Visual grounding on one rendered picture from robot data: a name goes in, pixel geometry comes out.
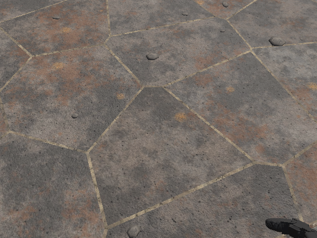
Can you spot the robot right hand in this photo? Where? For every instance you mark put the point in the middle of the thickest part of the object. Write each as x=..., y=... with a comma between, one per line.
x=292, y=227

